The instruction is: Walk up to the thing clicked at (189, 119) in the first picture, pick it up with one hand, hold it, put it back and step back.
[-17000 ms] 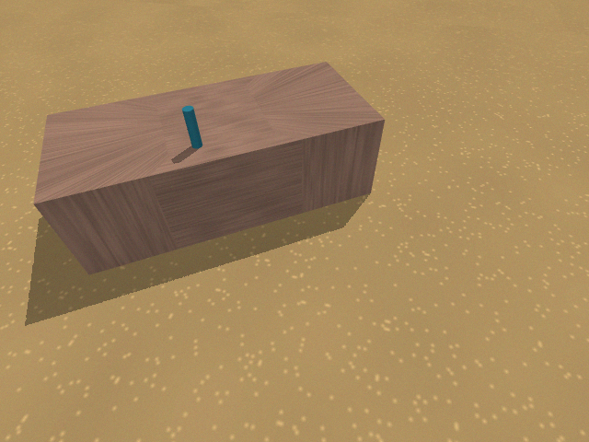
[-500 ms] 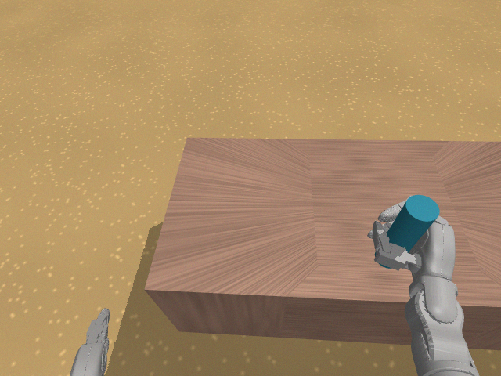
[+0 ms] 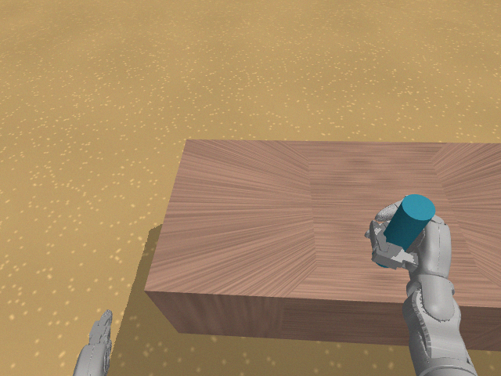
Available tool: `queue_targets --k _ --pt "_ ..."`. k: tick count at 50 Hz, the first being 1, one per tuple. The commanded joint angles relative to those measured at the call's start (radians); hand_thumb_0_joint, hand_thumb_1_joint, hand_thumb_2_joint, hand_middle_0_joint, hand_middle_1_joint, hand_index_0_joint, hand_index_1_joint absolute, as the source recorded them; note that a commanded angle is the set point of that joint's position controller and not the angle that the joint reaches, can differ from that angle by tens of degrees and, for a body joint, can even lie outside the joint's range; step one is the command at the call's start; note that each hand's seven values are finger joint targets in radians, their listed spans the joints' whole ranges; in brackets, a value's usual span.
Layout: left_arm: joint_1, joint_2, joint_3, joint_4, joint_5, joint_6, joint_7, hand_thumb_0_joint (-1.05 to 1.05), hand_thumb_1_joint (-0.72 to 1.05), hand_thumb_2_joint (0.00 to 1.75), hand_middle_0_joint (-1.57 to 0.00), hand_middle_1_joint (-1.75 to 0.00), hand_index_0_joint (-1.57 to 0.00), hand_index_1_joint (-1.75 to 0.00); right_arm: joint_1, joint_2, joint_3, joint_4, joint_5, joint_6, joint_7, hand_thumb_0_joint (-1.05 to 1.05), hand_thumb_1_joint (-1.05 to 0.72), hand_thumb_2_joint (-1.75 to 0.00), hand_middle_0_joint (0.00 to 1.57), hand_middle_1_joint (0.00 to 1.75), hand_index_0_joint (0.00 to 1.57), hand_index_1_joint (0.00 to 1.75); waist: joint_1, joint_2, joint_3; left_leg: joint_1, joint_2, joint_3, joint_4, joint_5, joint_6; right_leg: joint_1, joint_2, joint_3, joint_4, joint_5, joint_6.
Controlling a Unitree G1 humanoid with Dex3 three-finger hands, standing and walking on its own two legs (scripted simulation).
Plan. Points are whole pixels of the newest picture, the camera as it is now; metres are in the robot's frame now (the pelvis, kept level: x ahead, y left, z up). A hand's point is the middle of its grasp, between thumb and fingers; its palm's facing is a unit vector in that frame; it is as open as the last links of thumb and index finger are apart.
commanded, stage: hold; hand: right
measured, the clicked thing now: (399, 235) +0.33 -0.19 +0.06
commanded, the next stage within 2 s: crouch in 1.18 s
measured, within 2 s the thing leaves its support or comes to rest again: neither
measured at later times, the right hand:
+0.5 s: hand (388, 235) +0.34 -0.18 +0.05, palm faces +0.24 +0.97 +0.00, open 5.0 cm
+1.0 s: hand (388, 235) +0.34 -0.18 +0.05, palm faces +0.25 +0.97 +0.00, open 5.0 cm
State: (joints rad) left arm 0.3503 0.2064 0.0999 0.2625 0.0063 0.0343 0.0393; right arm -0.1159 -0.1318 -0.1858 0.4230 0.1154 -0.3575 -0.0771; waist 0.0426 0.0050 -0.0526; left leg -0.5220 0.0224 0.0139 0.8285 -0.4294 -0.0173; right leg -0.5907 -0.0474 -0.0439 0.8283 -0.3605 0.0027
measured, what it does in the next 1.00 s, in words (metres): stands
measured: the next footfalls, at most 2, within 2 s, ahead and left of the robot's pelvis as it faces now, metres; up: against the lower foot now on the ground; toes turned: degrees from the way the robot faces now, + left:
none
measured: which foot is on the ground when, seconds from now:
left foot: down 0.00-1.00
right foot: down 0.00-1.00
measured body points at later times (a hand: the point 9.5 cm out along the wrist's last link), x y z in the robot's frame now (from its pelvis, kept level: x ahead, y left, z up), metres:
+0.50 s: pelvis +0.00 +0.00 +0.00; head +0.04 +0.00 +0.45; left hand +0.16 +0.26 -0.05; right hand +0.32 -0.23 +0.05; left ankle -0.01 +0.13 -0.70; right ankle +0.03 -0.12 -0.70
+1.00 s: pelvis +0.00 +0.00 +0.00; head +0.04 +0.00 +0.45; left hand +0.16 +0.27 -0.05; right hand +0.32 -0.23 +0.05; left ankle -0.01 +0.13 -0.70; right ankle +0.03 -0.12 -0.70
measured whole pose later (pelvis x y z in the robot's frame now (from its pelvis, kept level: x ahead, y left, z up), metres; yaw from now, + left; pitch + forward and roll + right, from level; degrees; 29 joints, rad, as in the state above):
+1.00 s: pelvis +0.00 +0.00 +0.00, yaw +0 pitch +7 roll +0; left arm 0.35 0.21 0.11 0.27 0.01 0.03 0.04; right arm -0.10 -0.13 -0.18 0.39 0.12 -0.36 -0.09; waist 0.04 0.00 -0.06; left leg -0.52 0.02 0.01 0.83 -0.43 -0.02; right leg -0.59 -0.05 -0.04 0.83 -0.37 0.00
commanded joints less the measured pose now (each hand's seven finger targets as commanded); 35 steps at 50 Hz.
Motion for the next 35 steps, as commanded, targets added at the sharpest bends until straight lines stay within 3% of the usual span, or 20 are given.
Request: queue_targets --k 1,2,4,7,10,11,14,17,20,22,25,26,28,29,30,31,32,33,35 --pt "-0.033 0.140 0.069 -0.191 0.001 -0.057 0.005 0.00 -0.54 0.05 -0.05 -0.05 -0.05 -0.05 -0.229 -0.124 -0.041 -0.246 -0.001 -0.086 -0.006 0.00 -0.69 -1.29 1.39 1.41 1.40 1.41 -0.004 0.015 -0.253 0.041 -0.026 0.006 -0.135 0.238 0.010 0.208 0.028 0.015 -0.114 0.170 -0.010" --pt "-0.001 0.113 0.059 -0.149 0.002 -0.054 0.004 0.00 -0.55 0.05 -0.05 -0.06 -0.05 -0.06 -0.251 -0.119 -0.026 -0.274 -0.002 -0.090 -0.006 0.00 -0.68 -1.29 1.39 1.40 1.39 1.40 -0.003 -0.005 -0.264 0.041 -0.025 0.004 -0.129 0.243 0.011 0.209 0.028 0.014 -0.111 0.175 -0.009" --pt "-0.036 0.156 0.089 -0.202 0.002 -0.061 0.009 0.00 -0.55 0.05 -0.05 -0.06 -0.05 -0.06 -0.219 -0.125 -0.036 -0.254 -0.003 -0.089 -0.008 0.00 -0.67 -1.29 1.38 1.40 1.38 1.40 0.003 0.013 -0.275 0.048 -0.027 0.006 -0.129 0.261 0.008 0.216 0.027 0.017 -0.104 0.190 -0.012" --pt "-0.041 0.123 0.060 -0.173 0.003 -0.058 0.007 0.00 -0.54 0.05 -0.05 -0.06 -0.05 -0.06 -0.238 -0.129 -0.047 -0.242 -0.005 -0.095 -0.014 0.00 -0.65 -1.29 1.38 1.41 1.39 1.41 0.001 0.006 -0.230 0.020 -0.024 0.003 -0.131 0.224 0.008 0.178 0.026 0.017 -0.105 0.151 -0.013" --pt "-0.038 0.145 0.080 -0.190 0.005 -0.061 0.012 0.00 -0.54 0.05 -0.05 -0.06 -0.05 -0.06 -0.264 -0.130 -0.035 -0.280 -0.002 -0.105 -0.009 0.00 -0.65 -1.29 1.37 1.40 1.38 1.40 0.008 -0.008 -0.281 0.041 -0.027 0.006 -0.126 0.244 0.010 0.215 0.024 0.022 -0.106 0.174 -0.010" --pt "-0.019 0.142 0.068 -0.198 0.003 -0.063 0.010 0.00 -0.55 0.05 -0.05 -0.05 -0.05 -0.06 -0.212 -0.104 -0.008 -0.252 -0.002 -0.097 -0.002 0.00 -0.65 -1.28 1.37 1.39 1.38 1.39 0.008 0.009 -0.269 0.043 -0.029 0.010 -0.125 0.253 0.010 0.217 0.023 0.022 -0.111 0.187 -0.009" --pt "-0.018 0.127 0.061 -0.174 0.002 -0.058 0.008 0.00 -0.55 0.05 -0.05 -0.06 -0.05 -0.06 -0.222 -0.116 -0.022 -0.260 0.000 -0.092 0.000 0.00 -0.64 -1.28 1.37 1.40 1.38 1.40 -0.002 -0.005 -0.256 0.045 -0.026 0.009 -0.120 0.282 0.008 0.205 0.026 0.018 -0.105 0.213 -0.010" --pt "-0.004 0.146 0.086 -0.156 0.000 -0.057 0.010 0.00 -0.55 0.05 -0.05 -0.06 -0.05 -0.06 -0.259 -0.111 -0.015 -0.284 0.000 -0.087 -0.004 0.00 -0.66 -1.30 1.38 1.41 1.39 1.41 0.016 -0.009 -0.278 0.027 -0.029 0.008 -0.118 0.281 0.008 0.231 0.021 0.022 -0.108 0.211 -0.011" --pt "-0.015 0.153 0.087 -0.143 0.001 -0.059 0.010 0.00 -0.55 0.05 -0.05 -0.06 -0.05 -0.06 -0.230 -0.136 -0.051 -0.204 -0.005 -0.077 -0.005 0.00 -0.66 -1.28 1.37 1.39 1.38 1.39 0.005 0.012 -0.215 0.012 -0.028 0.014 -0.126 0.235 0.008 0.192 0.020 0.026 -0.116 0.168 -0.011" --pt "-0.033 0.128 0.063 -0.172 -0.001 -0.060 0.006 0.00 -0.55 0.05 -0.05 -0.06 -0.05 -0.06 -0.247 -0.105 -0.019 -0.242 0.001 -0.083 0.003 0.00 -0.68 -1.28 1.38 1.39 1.38 1.39 0.005 0.004 -0.228 0.016 -0.028 0.012 -0.130 0.216 0.011 0.201 0.021 0.024 -0.124 0.153 -0.009" --pt "-0.021 0.165 0.099 -0.176 -0.001 -0.059 0.009 0.00 -0.55 0.05 -0.05 -0.05 -0.05 -0.06 -0.233 -0.112 -0.020 -0.253 0.004 -0.078 0.001 0.00 -0.66 -1.28 1.37 1.39 1.38 1.39 0.001 0.024 -0.281 0.052 -0.028 0.011 -0.123 0.281 0.008 0.220 0.025 0.021 -0.109 0.213 -0.012" --pt "-0.039 0.154 0.085 -0.169 -0.001 -0.062 0.007 0.00 -0.55 0.05 -0.05 -0.06 -0.05 -0.06 -0.209 -0.105 -0.012 -0.209 -0.001 -0.072 0.005 0.00 -0.65 -1.27 1.37 1.39 1.37 1.39 0.003 0.020 -0.246 0.038 -0.025 0.007 -0.125 0.279 0.006 0.203 0.026 0.016 -0.104 0.207 -0.013" --pt "-0.039 0.157 0.091 -0.168 0.000 -0.060 0.007 0.00 -0.55 0.05 -0.05 -0.05 -0.05 -0.06 -0.232 -0.121 -0.042 -0.217 0.002 -0.077 -0.003 0.00 -0.65 -1.28 1.37 1.39 1.38 1.39 0.004 0.023 -0.238 0.024 -0.026 0.008 -0.123 0.261 0.007 0.190 0.023 0.021 -0.106 0.191 -0.014" --pt "-0.019 0.131 0.072 -0.153 0.000 -0.055 0.004 0.00 -0.55 0.05 -0.05 -0.05 -0.05 -0.06 -0.233 -0.115 -0.033 -0.247 0.001 -0.085 -0.005 0.00 -0.66 -1.28 1.38 1.39 1.38 1.39 0.002 0.007 -0.263 0.030 -0.026 0.004 -0.122 0.270 0.007 0.202 0.023 0.019 -0.100 0.198 -0.015" --pt "-0.047 0.149 0.086 -0.189 0.000 -0.060 0.006 0.00 -0.55 0.05 -0.05 -0.05 -0.05 -0.06 -0.243 -0.100 -0.023 -0.241 0.001 -0.083 -0.006 0.00 -0.66 -1.28 1.38 1.40 1.39 1.40 0.010 0.022 -0.261 0.026 -0.027 0.009 -0.122 0.260 0.009 0.203 0.023 0.022 -0.106 0.191 -0.013" --pt "-0.041 0.107 0.042 -0.180 0.004 -0.059 0.001 0.00 -0.55 0.05 -0.05 -0.05 -0.05 -0.06 -0.251 -0.081 0.004 -0.272 0.001 -0.094 -0.006 0.00 -0.67 -1.28 1.38 1.40 1.39 1.40 -0.004 0.006 -0.271 0.041 -0.027 0.010 -0.117 0.266 0.010 0.203 0.023 0.022 -0.104 0.201 -0.010" --pt "-0.053 0.124 0.062 -0.169 0.002 -0.057 0.004 0.00 -0.55 0.05 -0.05 -0.05 -0.05 -0.06 -0.253 -0.109 -0.026 -0.234 0.000 -0.095 -0.011 0.00 -0.65 -1.27 1.37 1.39 1.38 1.39 -0.002 0.010 -0.247 0.032 -0.024 0.005 -0.122 0.251 0.010 0.182 0.027 0.017 -0.101 0.182 -0.011" --pt "-0.038 0.159 0.093 -0.190 0.000 -0.056 0.009 0.00 -0.55 0.05 -0.05 -0.05 -0.05 -0.06 -0.240 -0.141 -0.049 -0.244 -0.005 -0.095 -0.012 0.00 -0.65 -1.26 1.36 1.38 1.37 1.38 0.001 0.024 -0.282 0.045 -0.027 0.007 -0.120 0.266 0.008 0.204 0.024 0.022 -0.103 0.200 -0.012" --pt "-0.017 0.157 0.083 -0.173 0.004 -0.051 0.007 0.00 -0.55 0.05 -0.05 -0.05 -0.05 -0.06 -0.205 -0.146 -0.056 -0.221 -0.010 -0.094 -0.012 0.00 -0.66 -1.27 1.37 1.39 1.38 1.39 -0.001 -0.003 -0.266 0.043 -0.024 0.001 -0.119 0.283 0.008 0.198 0.027 0.014 -0.099 0.206 -0.013"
